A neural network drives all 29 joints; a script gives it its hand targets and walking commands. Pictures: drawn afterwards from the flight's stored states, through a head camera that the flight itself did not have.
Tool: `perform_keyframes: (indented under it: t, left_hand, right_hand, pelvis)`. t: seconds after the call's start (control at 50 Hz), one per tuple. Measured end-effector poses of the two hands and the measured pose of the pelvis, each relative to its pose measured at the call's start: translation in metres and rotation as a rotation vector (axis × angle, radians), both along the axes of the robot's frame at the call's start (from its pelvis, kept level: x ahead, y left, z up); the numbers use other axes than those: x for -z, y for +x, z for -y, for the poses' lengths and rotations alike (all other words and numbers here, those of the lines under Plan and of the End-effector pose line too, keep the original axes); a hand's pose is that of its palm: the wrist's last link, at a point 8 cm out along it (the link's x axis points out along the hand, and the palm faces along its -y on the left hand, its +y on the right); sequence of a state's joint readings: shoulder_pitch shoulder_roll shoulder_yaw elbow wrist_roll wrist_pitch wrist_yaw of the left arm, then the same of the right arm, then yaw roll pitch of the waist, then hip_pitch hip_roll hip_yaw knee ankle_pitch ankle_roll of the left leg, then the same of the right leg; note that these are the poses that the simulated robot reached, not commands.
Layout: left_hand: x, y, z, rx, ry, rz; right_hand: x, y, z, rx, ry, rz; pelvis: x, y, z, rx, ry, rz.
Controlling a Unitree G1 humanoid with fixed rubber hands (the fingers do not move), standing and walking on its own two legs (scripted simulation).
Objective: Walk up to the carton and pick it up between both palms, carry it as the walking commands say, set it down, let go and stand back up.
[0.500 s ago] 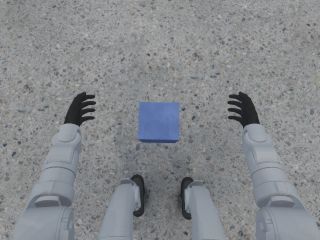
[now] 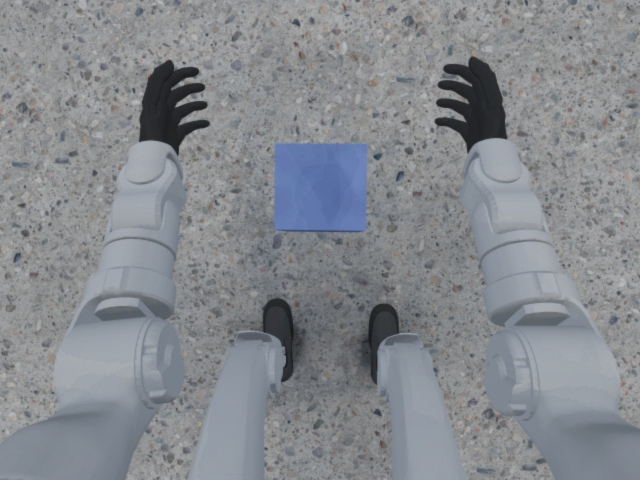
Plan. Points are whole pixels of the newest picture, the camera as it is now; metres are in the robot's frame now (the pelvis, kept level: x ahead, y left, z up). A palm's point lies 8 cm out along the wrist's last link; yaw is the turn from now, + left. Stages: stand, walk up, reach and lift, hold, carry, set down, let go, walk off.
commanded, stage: reach and lift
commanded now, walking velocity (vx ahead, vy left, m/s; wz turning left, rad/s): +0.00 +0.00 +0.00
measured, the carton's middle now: (321, 193) +0.47 +0.02 -0.56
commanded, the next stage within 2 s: none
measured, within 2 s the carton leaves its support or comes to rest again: neither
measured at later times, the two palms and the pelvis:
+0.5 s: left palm (208, 166) +0.48 +0.19 -0.27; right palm (430, 159) +0.49 -0.15 -0.28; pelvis -0.05 +0.00 -0.13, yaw +2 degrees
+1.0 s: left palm (236, 182) +0.47 +0.18 -0.41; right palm (404, 177) +0.48 -0.13 -0.41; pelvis -0.08 +0.00 -0.24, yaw +3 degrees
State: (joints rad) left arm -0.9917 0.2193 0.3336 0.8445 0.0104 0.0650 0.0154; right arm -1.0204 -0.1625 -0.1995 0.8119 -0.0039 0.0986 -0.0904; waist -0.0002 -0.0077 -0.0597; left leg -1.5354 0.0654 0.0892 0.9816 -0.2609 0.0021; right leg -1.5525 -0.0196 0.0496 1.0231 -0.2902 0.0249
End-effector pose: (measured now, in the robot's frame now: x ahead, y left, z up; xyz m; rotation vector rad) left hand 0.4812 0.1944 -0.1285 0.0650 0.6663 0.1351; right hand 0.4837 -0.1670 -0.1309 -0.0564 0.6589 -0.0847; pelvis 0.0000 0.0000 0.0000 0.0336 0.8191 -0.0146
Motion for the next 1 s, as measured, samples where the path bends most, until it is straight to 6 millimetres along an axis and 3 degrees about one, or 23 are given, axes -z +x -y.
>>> perform_keyframes:
  t: [0.16, 0.38, 0.6, 0.68, 0.74, 0.84, 1.0]
  left_hand:
    - [0.032, 0.0, -0.001, -0.026, -0.015, 0.002]
    - [0.104, -0.006, 0.001, -0.058, -0.004, 0.004]
    - [0.185, -0.009, 0.015, -0.075, 0.005, 0.0]
    - [0.219, -0.012, 0.015, -0.082, 0.007, 0.004]
    - [0.24, -0.017, 0.013, -0.091, 0.009, -0.023]
    - [0.254, -0.017, 0.011, -0.078, 0.01, -0.038]
    - [0.277, -0.011, 0.017, -0.051, -0.026, -0.059]
  right_hand:
    - [0.033, 0.001, -0.004, 0.009, 0.012, -0.007]
    - [0.106, 0.002, -0.02, 0.021, 0.02, 0.006]
    - [0.188, -0.001, -0.019, 0.036, -0.022, 0.007]
    - [0.225, -0.003, -0.022, 0.032, -0.01, 0.008]
    - [0.246, -0.008, -0.026, 0.025, -0.007, -0.017]
    - [0.261, -0.008, -0.03, 0.012, 0.001, -0.035]
    - [0.283, -0.003, -0.033, -0.006, -0.001, -0.07]
  pelvis:
    - [0.021, -0.009, 0.001, -0.003, 0.008, -0.066]
    - [0.092, -0.036, 0.001, -0.016, 0.021, -0.07]
    - [0.154, -0.061, -0.001, -0.022, 0.026, 0.131]
    - [0.17, -0.073, 0.001, -0.021, 0.032, 0.254]
    - [0.19, -0.076, 0.002, -0.026, 0.033, 0.252]
    - [0.214, -0.079, 0.002, -0.031, 0.029, 0.274]
    - [0.237, -0.082, -0.002, -0.037, 0.016, 0.278]
